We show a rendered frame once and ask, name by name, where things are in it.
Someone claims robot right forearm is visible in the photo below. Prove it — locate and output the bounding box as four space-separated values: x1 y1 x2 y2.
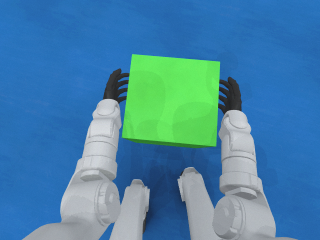
218 110 272 213

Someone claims robot left upper arm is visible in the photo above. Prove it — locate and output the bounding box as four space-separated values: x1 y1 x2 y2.
22 179 122 240

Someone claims left robot hand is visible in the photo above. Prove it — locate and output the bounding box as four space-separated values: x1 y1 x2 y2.
103 68 130 104

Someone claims right robot hand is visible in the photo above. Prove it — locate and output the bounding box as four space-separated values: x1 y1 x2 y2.
218 76 242 115

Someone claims carton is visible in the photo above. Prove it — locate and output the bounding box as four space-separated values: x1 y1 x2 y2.
122 54 220 149

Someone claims right robot thigh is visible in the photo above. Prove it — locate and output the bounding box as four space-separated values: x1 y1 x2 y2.
177 172 222 240

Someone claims robot left forearm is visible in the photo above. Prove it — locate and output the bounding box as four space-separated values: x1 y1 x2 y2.
60 99 122 218

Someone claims left robot thigh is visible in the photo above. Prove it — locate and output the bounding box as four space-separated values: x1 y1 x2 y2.
109 184 150 240

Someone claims robot right upper arm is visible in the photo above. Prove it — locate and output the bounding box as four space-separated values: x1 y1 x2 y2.
212 195 298 240

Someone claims robot thigh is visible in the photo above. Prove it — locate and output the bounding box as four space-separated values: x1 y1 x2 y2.
109 184 150 240
177 172 222 240

